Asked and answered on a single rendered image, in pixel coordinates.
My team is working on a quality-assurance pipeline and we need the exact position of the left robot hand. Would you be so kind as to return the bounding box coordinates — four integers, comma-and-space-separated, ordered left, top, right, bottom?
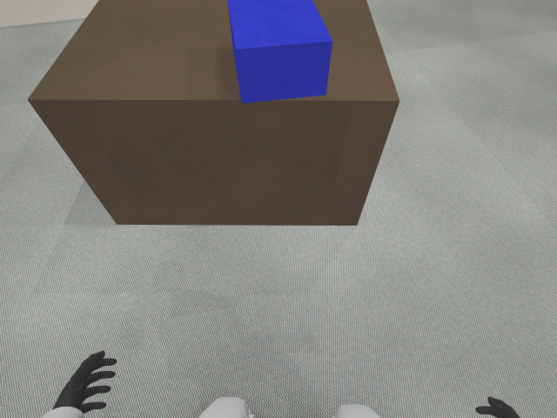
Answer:
53, 351, 117, 414

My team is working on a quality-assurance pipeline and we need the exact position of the right robot hand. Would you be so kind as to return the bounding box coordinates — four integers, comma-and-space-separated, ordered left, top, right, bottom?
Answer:
475, 397, 520, 418

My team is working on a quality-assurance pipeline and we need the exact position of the carton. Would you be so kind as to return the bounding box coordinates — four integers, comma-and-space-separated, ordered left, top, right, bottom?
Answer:
228, 0, 332, 104

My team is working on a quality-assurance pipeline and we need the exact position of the pedestal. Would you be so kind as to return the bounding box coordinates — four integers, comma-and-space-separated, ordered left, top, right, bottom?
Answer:
27, 0, 399, 226

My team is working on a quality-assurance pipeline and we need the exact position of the robot left thigh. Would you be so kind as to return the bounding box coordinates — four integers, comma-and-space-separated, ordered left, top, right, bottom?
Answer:
199, 397, 254, 418

